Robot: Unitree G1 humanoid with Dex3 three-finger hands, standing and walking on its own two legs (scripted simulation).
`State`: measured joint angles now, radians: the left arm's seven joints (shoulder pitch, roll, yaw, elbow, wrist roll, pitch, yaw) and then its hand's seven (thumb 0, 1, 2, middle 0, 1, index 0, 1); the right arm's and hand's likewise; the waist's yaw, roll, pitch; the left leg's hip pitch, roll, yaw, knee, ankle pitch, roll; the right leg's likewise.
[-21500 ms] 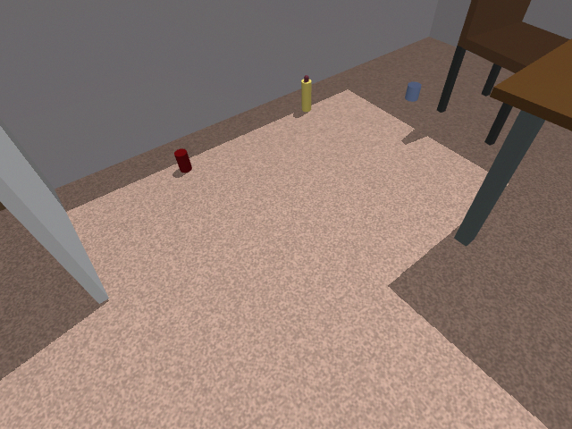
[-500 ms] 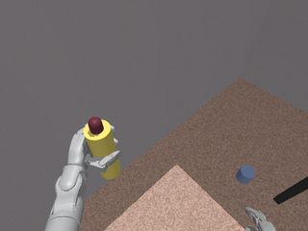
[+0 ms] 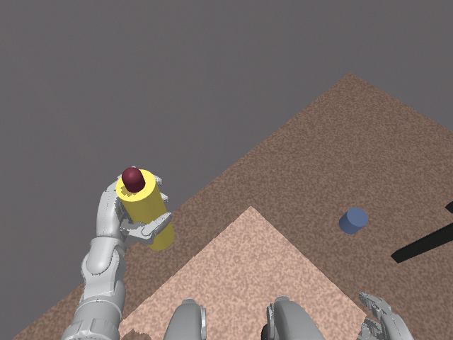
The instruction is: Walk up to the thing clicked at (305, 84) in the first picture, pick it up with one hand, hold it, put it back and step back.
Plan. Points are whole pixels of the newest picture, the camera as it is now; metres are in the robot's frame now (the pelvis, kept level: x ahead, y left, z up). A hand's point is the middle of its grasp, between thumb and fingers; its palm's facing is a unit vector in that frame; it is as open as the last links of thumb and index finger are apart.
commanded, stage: crouch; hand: left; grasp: from the side
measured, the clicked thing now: (147, 209) +0.35 +0.17 -0.01
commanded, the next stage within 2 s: lower in 1.40 s
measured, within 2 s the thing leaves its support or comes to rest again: neither
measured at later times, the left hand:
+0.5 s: hand (169, 245) +0.35 +0.17 -0.27, palm faces -0.04 -1.00 -0.03, open 8.9 cm
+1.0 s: hand (175, 251) +0.37 +0.18 -0.40, palm faces -0.01 -1.00 -0.04, open 8.9 cm
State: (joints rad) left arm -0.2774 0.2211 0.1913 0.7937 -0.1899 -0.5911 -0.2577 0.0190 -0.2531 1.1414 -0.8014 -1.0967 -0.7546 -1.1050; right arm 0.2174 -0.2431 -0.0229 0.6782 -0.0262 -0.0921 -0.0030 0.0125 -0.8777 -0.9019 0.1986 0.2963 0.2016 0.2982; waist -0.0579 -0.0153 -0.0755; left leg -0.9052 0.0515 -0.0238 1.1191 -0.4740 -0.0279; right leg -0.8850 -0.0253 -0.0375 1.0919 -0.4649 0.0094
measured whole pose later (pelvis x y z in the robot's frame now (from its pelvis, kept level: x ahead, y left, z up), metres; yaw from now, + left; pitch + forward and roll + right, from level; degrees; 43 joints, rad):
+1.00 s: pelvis -0.06 +0.00 -0.34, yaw -3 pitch +30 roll -4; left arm -0.58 0.37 0.38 1.05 -0.10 -0.76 -0.24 0.02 -0.25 1.14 -0.80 -1.09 -0.76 -1.10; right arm 0.08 -0.28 0.04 0.76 -0.12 -0.05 0.09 0.01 -0.91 -0.91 0.20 0.30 0.20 0.30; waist -0.14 -0.03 -0.09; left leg -2.18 0.02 -0.12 2.34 -0.69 -0.05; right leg -2.15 -0.02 -0.04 2.30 -0.67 0.01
